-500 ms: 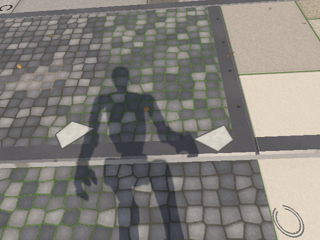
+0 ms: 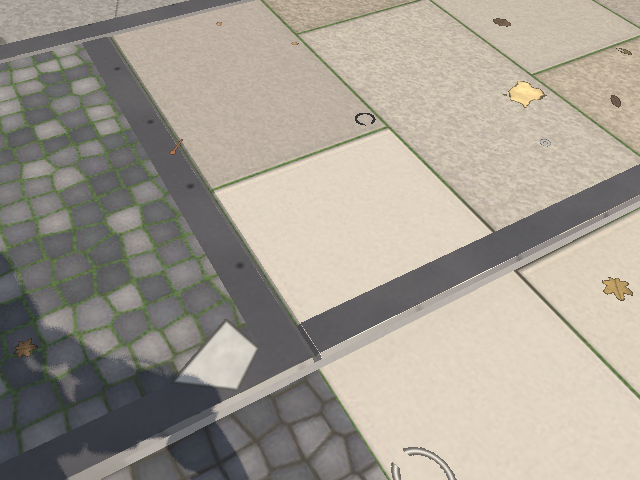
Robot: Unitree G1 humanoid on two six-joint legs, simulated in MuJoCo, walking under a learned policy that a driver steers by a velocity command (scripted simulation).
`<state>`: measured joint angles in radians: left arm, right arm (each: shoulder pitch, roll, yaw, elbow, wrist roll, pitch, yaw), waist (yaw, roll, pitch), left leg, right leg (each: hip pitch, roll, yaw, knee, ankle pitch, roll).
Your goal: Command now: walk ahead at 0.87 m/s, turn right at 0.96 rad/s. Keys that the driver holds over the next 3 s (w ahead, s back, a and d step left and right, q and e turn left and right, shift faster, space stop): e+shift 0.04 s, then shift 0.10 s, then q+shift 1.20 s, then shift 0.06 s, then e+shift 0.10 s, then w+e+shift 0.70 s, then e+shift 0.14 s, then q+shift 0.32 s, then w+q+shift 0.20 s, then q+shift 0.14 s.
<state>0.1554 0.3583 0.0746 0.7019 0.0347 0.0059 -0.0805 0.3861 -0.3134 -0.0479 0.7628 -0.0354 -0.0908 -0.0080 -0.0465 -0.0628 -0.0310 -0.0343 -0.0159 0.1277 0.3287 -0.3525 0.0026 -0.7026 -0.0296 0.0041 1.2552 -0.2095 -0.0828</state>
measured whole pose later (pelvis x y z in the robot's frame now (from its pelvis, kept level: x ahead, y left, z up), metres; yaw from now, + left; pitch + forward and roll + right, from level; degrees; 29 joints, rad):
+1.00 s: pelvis +0.36 +0.02 +0.00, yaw +26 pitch +2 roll -1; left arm 0.12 0.28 0.03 0.70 0.02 0.04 0.03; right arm 0.24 -0.32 -0.10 0.67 -0.02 0.06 0.01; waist -0.04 0.00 0.07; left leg -0.35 -0.15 -0.16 0.48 -0.15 0.09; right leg -0.49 0.01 0.10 0.88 -0.39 0.06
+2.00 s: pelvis +0.54 +0.09 -0.02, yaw +32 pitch +3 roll +1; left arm 0.12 0.28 0.06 0.64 0.03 0.06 -0.06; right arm 0.46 -0.27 -0.04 0.90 -0.06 -0.10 -0.02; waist 0.00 0.01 -0.01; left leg 0.25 0.05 0.31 0.18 -0.44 -0.09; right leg -1.00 -0.11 -0.06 1.38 -0.34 -0.11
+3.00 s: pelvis +1.18 +0.24 +0.06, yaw +28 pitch +2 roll -2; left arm 0.09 0.30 0.00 0.68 0.03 -0.03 0.02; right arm 0.38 -0.32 -0.10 0.80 -0.01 0.01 0.01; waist -0.10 0.00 -0.01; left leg -0.22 -0.25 -0.37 0.37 -0.09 0.13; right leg -0.42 0.06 0.16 0.65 -0.31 0.03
